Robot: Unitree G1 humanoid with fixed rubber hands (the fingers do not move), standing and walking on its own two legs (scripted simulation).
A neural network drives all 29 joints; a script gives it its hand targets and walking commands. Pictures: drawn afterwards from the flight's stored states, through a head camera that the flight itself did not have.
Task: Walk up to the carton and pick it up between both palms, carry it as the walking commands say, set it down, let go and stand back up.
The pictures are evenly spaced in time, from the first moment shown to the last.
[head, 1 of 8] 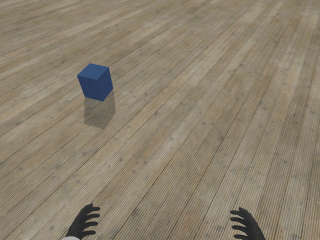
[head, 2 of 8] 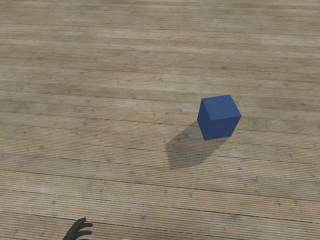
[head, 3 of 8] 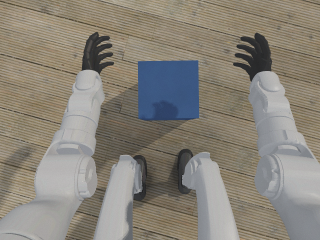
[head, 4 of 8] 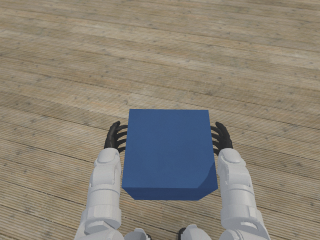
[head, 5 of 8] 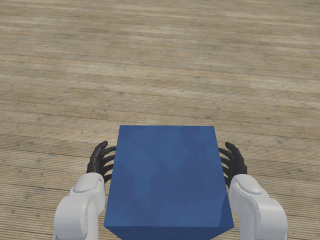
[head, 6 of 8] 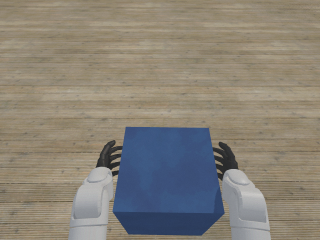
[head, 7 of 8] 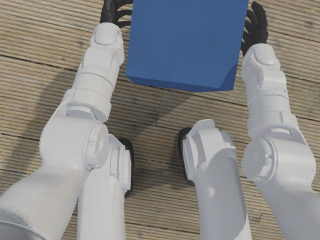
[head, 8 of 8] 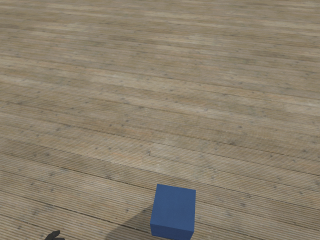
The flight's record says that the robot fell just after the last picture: no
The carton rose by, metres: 0.69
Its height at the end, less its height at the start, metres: +0.00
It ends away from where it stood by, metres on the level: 2.11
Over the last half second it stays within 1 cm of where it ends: yes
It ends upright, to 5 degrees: yes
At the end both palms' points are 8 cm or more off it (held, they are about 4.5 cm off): yes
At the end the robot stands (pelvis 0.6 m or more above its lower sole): yes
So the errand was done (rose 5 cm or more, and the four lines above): yes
